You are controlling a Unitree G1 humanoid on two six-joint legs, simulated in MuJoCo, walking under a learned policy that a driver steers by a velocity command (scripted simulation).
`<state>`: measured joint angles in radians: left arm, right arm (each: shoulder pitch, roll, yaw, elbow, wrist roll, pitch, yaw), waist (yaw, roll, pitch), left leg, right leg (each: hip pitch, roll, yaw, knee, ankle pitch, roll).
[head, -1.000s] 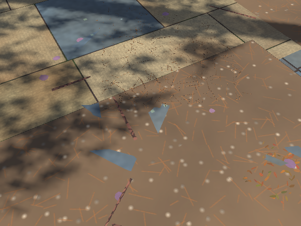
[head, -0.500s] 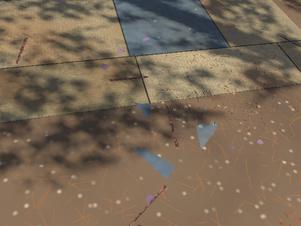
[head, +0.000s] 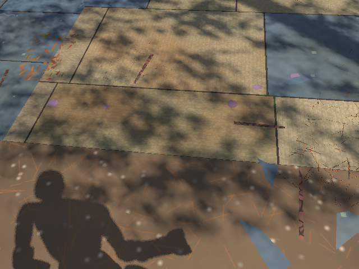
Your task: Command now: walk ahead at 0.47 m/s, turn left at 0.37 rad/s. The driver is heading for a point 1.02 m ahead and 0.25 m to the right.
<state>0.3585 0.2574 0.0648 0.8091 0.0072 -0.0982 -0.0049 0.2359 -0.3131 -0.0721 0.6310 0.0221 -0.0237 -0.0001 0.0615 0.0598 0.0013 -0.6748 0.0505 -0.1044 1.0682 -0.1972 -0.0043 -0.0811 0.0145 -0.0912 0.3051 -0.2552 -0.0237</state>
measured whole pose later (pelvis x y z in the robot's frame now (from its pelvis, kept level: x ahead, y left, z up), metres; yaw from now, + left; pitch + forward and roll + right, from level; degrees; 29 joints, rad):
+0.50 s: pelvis +0.28 +0.07 +0.00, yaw -1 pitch +0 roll +2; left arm 0.21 0.32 0.06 0.78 -0.03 -0.04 0.00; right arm 0.30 -0.26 -0.06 0.77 -0.01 -0.10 0.02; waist -0.03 -0.05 0.04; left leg -0.10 -0.06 0.12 0.28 -0.18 0.07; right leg -0.67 -0.11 0.08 1.05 -0.16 0.02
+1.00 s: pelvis +0.57 -0.01 +0.00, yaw -18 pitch +2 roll +0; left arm 0.31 0.29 0.06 0.68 -0.01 -0.05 -0.02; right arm 0.13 -0.31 -0.04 0.70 -0.01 -0.10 0.00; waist 0.04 0.02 0.06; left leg -0.60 0.09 -0.09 1.04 -0.29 -0.04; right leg -0.24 0.12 0.05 0.38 -0.16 -0.11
